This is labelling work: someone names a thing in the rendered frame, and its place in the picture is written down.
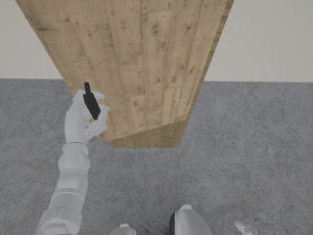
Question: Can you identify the left robot shin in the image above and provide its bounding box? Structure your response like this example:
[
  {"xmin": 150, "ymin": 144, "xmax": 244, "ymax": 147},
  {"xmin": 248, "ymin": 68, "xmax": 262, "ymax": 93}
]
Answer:
[{"xmin": 119, "ymin": 223, "xmax": 129, "ymax": 227}]

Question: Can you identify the left robot forearm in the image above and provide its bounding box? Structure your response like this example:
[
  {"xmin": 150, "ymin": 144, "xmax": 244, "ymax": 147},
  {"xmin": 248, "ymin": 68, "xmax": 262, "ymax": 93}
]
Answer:
[{"xmin": 33, "ymin": 142, "xmax": 91, "ymax": 235}]

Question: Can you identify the right robot thigh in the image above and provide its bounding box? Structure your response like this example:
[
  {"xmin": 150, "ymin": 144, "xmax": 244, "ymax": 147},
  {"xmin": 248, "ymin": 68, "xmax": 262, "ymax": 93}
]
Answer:
[{"xmin": 174, "ymin": 209, "xmax": 212, "ymax": 235}]

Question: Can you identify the handle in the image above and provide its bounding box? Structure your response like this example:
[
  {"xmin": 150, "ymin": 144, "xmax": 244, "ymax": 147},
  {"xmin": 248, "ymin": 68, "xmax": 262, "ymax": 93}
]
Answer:
[{"xmin": 83, "ymin": 82, "xmax": 101, "ymax": 120}]

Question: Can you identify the cupboard door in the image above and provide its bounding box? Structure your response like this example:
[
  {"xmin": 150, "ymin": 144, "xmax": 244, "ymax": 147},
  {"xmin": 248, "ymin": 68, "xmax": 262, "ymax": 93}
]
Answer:
[{"xmin": 15, "ymin": 0, "xmax": 228, "ymax": 143}]

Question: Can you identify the right robot hand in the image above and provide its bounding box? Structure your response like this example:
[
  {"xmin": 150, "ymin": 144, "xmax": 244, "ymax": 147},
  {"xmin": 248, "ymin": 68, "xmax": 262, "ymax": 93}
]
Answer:
[{"xmin": 235, "ymin": 220, "xmax": 258, "ymax": 235}]

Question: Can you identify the left robot hand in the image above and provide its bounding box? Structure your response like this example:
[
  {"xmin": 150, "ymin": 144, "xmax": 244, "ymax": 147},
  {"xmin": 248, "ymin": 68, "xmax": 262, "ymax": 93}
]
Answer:
[{"xmin": 65, "ymin": 89, "xmax": 111, "ymax": 146}]

